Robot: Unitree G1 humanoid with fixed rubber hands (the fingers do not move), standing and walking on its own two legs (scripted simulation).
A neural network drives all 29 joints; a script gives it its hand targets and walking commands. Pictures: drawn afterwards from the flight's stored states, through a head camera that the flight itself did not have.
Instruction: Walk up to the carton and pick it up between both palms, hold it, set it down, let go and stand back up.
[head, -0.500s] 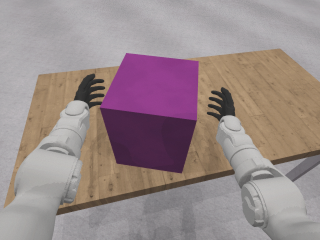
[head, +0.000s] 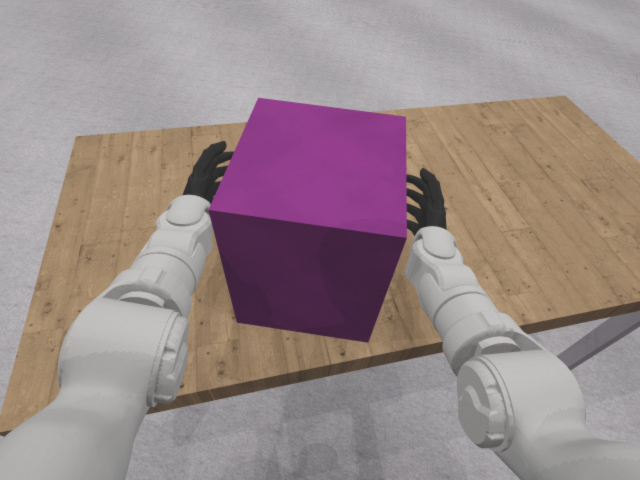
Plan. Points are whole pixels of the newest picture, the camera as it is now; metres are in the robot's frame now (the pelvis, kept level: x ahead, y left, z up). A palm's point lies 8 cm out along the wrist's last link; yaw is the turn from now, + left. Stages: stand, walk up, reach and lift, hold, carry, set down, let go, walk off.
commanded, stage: reach and lift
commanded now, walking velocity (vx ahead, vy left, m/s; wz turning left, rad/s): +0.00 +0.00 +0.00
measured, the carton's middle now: (315, 226) +0.46 -0.06 +0.05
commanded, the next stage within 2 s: none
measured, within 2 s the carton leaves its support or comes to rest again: leaves its support in 1.82 s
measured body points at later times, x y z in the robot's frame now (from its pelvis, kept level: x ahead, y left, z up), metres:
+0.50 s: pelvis +0.00 +0.00 +0.01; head +0.07 +0.02 +0.45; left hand +0.50 +0.07 +0.10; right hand +0.41 -0.21 +0.08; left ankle -0.01 +0.13 -0.73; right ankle +0.05 -0.14 -0.73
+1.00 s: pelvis +0.03 +0.01 +0.02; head +0.09 +0.02 +0.47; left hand +0.50 +0.07 +0.10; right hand +0.40 -0.20 +0.08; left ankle -0.01 +0.13 -0.73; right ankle +0.05 -0.14 -0.73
